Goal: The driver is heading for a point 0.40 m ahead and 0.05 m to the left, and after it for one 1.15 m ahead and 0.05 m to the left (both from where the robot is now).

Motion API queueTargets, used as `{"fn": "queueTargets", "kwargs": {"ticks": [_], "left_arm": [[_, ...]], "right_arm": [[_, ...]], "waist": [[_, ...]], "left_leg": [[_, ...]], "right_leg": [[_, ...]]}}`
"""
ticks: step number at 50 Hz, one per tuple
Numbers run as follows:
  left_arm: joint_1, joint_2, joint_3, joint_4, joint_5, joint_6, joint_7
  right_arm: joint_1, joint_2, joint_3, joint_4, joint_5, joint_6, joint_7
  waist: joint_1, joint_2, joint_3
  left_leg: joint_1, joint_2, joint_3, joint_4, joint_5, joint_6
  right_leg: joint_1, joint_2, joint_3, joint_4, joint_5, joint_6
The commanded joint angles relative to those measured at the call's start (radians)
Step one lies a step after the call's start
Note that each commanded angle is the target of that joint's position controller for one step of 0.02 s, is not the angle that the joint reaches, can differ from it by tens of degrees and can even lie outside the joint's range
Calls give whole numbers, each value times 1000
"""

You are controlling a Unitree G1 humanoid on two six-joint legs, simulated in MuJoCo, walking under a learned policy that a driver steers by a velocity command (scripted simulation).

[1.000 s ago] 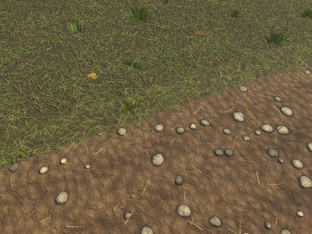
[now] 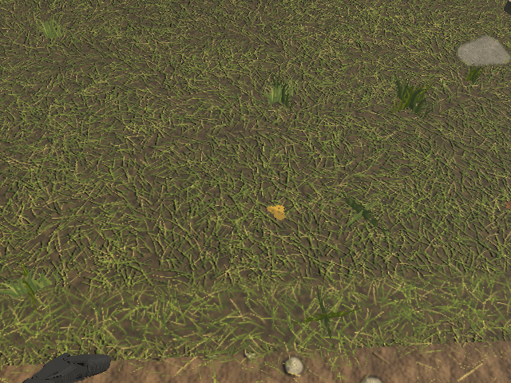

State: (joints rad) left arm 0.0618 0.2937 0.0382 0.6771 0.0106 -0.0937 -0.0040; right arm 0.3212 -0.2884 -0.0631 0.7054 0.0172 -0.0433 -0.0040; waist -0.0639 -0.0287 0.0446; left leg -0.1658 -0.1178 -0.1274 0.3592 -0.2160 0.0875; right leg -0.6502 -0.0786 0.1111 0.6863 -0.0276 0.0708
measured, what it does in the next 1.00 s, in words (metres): walks ahead, turning left: right foot, then left foot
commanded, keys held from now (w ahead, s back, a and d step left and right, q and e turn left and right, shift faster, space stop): w+q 0.30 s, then q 0.36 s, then e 0.34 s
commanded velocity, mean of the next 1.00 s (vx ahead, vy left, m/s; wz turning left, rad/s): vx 0.26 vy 0.00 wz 0.40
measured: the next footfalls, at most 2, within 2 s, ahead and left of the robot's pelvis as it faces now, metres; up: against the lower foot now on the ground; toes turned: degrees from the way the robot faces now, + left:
right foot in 0.14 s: +0.27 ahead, -0.15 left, +0.00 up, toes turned +10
left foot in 0.62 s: +0.43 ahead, +0.14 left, +0.00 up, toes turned +23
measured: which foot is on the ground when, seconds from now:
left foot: down 0.00-0.14, up 0.16-0.60, down 0.62-1.00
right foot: up 0.00-0.12, down 0.14-0.62, up 0.64-1.00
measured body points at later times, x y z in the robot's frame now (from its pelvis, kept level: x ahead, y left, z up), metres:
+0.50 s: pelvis +0.26 -0.04 +0.00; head +0.30 -0.02 +0.44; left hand +0.22 +0.26 -0.12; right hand +0.53 -0.22 -0.09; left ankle +0.36 +0.14 -0.69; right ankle +0.23 -0.15 -0.75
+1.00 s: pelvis +0.37 +0.02 -0.02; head +0.39 +0.02 +0.43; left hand +0.37 +0.31 -0.13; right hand +0.63 -0.14 -0.11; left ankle +0.39 +0.13 -0.75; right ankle +0.43 -0.11 -0.74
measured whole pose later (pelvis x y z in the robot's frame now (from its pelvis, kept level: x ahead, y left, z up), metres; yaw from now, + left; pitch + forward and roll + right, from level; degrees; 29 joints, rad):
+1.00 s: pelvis +0.37 +0.02 -0.02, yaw +22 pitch +0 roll +2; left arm 0.19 0.28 0.03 0.82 -0.01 0.04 0.02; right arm 0.12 -0.23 -0.03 0.68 -0.02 0.01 -0.01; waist 0.02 -0.02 0.03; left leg -0.34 -0.04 0.06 0.52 -0.18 0.05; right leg -0.34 -0.06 0.00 0.69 -0.32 0.03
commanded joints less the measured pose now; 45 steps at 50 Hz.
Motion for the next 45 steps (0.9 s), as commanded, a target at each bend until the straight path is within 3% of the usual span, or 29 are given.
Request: {"fn": "queueTargets", "kwargs": {"ticks": [1,5,6,7,8,9,10,11,12,13,15,19,23,26,29,30,31,32,33,34,35,36,38,39,41,42,45], "left_arm": [[-95,69,15,-78,-14,-19,-9],[-59,120,41,-72,-22,-37,-19],[8,131,52,-53,-21,-42,-16],[108,161,67,-38,-9,-47,-9],[255,216,81,-25,1,-46,0],[311,279,96,15,7,-31,-10],[269,172,75,-9,-12,-28,-15],[232,122,60,-15,-15,-21,-9],[190,106,52,-18,-5,-16,-8],[166,86,46,-8,-2,-12,-6],[158,74,42,8,1,-17,-2],[133,125,59,44,-3,-15,6],[109,154,64,65,-14,16,23],[130,177,69,86,-32,30,26],[104,206,82,83,-58,41,30],[98,188,78,79,-61,46,31],[147,155,65,73,-34,43,26],[240,43,28,48,41,40,11],[254,117,27,51,15,36,-2],[162,179,43,50,-24,44,-5],[128,164,39,45,-27,55,1],[118,144,34,61,-20,69,12],[156,126,31,79,-19,93,18],[186,99,24,94,-18,98,20],[192,60,8,109,-13,102,25],[177,58,5,110,-13,105,26],[128,111,20,93,-21,117,27]], "right_arm": [[25,-177,-51,-49,8,-4,-11],[24,-162,-51,-47,7,7,-15],[9,-146,-47,-53,6,9,-15],[7,-103,-32,-62,1,7,-12],[33,-38,-9,-80,-18,4,-10],[159,-22,0,-114,21,-4,-10],[134,-132,-20,-79,29,-1,-15],[27,-173,-33,-91,18,5,-14],[-16,-160,-33,-98,7,10,-15],[-48,-146,-36,-111,-1,9,-11],[-38,-109,-33,-117,13,16,1],[-89,-63,-22,-152,-2,31,0],[-157,-43,-12,-163,-4,28,24],[-206,-61,-21,-188,-4,31,48],[-137,-119,-51,-189,-12,38,57],[-35,-153,-72,-162,-13,38,50],[46,-218,-95,-151,-11,39,28],[13,-311,-97,-181,-21,44,5],[3,-268,-79,-221,-36,32,18],[-61,-199,-61,-229,-29,27,25],[-110,-150,-44,-216,-13,26,21],[-139,-108,-27,-209,-9,27,17],[-189,-98,-16,-191,-34,27,13],[-205,-86,-11,-177,-45,22,12],[-214,-72,-7,-147,-54,14,6],[-207,-78,-9,-131,-56,13,4],[-217,-120,-20,-105,-54,27,-6]], "waist": [[-13,114,-48],[26,157,-55],[67,163,-73],[116,141,-150],[160,-1,-292],[92,-351,-358],[119,-192,-258],[143,-104,-148],[127,-39,-96],[114,-38,-51],[91,-86,-40],[70,-60,-19],[94,-62,-50],[105,-62,-58],[47,-71,-101],[-8,-36,-147],[-38,79,-203],[68,353,-286],[21,271,-506],[0,136,-409],[25,79,-301],[44,37,-246],[94,87,-203],[108,109,-202],[101,129,-203],[86,138,-204],[63,151,-155]], "left_leg": [[-93,206,-176,-80,130,129],[12,248,-298,38,95,99],[3,228,-297,90,115,79],[-39,179,-254,232,128,47],[-171,102,-151,524,-84,4],[-520,13,-51,809,-407,-46],[-620,94,-76,923,-339,-64],[-638,122,-46,943,-243,-71],[-600,154,-23,925,-174,-78],[-585,180,-23,881,-130,-82],[-526,213,0,835,-90,-84],[-537,209,51,676,-49,-125],[-411,187,125,418,188,-118],[-361,167,146,298,198,-86],[-242,112,185,210,102,-24],[-104,74,199,126,178,8],[111,140,81,91,496,63],[386,405,-281,208,1019,228],[437,515,-548,90,725,365],[347,468,-421,48,583,308],[233,420,-308,44,501,243],[125,383,-242,31,462,201],[-79,329,-138,-11,464,174],[-123,310,-87,-20,481,170],[-149,292,-21,-29,455,159],[-146,300,-16,-38,391,159],[-161,331,-43,-71,89,156]], "right_leg": [[178,77,-51,-126,112,4],[240,81,-22,-202,-23,-48],[331,82,-38,-241,-28,-72],[506,25,-3,-244,-44,-113],[760,-159,186,-239,-112,-173],[984,-343,674,-359,-398,-325],[921,-330,674,-399,-584,-301],[812,-287,498,-401,-514,-259],[707,-243,371,-412,-363,-240],[636,-207,282,-430,-251,-238],[568,-167,155,-472,-148,-231],[549,-175,-34,-459,373,-264],[545,-135,-195,-439,427,-232],[603,-155,-222,-385,419,-213],[639,-167,-238,-205,567,-183],[607,-129,-268,-47,542,-153],[441,-62,-283,192,281,-93],[91,90,-261,552,-662,-20],[21,130,-31,718,-693,-16],[-17,73,-13,715,-588,-26],[-29,31,-33,646,-515,-28],[10,-4,-33,569,-483,-21],[186,-8,-59,454,-428,-8],[247,-7,-69,376,-411,0],[329,-9,-77,214,-369,10],[352,-10,-77,162,-333,9],[359,6,-99,102,-299,-6]]}}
